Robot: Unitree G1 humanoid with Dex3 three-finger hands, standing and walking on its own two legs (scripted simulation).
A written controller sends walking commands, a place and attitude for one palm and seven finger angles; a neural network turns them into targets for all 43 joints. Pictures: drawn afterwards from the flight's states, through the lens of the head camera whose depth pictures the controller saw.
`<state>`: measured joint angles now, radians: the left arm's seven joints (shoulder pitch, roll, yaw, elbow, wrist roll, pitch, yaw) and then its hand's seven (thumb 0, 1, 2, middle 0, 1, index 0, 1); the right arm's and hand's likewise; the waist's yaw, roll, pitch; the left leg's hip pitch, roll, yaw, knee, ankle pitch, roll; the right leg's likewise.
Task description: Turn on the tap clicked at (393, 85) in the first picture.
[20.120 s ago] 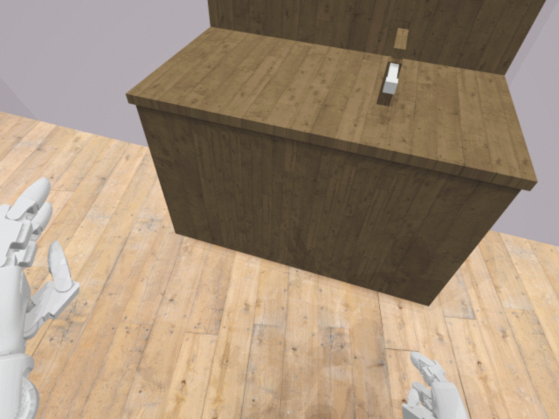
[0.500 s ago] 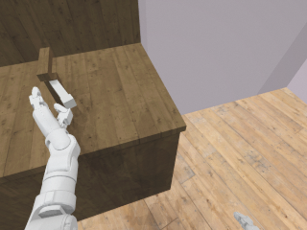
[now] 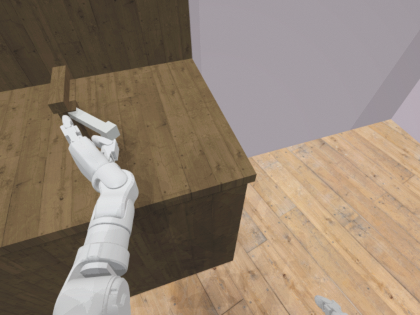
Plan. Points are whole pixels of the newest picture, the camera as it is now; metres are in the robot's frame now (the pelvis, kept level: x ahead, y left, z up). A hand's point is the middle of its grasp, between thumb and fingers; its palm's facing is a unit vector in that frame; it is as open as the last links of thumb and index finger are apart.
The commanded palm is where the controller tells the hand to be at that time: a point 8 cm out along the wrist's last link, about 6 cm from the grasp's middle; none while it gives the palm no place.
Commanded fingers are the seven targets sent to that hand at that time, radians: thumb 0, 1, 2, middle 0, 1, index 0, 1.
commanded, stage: push the lever round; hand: left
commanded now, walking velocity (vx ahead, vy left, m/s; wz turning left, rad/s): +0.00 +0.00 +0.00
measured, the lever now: (109, 131) +0.44 +0.23 +0.11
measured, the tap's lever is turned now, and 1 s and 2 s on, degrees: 39 66 80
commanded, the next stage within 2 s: lift the hand up off the lever in 1.32 s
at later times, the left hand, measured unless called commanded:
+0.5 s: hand (132, 138) +0.43 +0.18 +0.10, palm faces +0.80 -0.59 -0.10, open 7.6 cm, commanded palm +0.39 +0.20 +0.11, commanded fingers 0.00 0.90 0.90 -0.15 -0.15 -0.15 -0.15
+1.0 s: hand (140, 125) +0.47 +0.17 +0.10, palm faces +0.83 -0.53 -0.15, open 7.9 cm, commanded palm +0.42 +0.19 +0.11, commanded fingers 0.00 0.90 0.90 -0.15 -0.15 -0.15 -0.15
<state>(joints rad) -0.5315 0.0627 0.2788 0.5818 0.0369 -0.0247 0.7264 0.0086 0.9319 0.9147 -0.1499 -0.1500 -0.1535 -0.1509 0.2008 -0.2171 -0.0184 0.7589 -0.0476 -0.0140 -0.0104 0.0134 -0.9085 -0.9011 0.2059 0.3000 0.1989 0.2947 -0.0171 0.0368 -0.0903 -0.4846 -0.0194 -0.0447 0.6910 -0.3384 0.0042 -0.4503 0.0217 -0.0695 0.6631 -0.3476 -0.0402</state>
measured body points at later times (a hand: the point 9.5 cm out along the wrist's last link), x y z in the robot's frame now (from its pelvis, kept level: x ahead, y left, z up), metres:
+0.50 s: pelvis +0.00 -0.01 +0.00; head +0.03 -0.02 +0.44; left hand +0.38 +0.21 +0.11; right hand +0.12 -0.25 -0.14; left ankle +0.00 +0.11 -0.72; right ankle -0.01 -0.09 -0.72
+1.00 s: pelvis +0.00 -0.03 -0.01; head +0.05 -0.04 +0.44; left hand +0.42 +0.19 +0.11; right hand +0.05 -0.28 -0.15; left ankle +0.00 +0.11 -0.72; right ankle -0.01 -0.09 -0.72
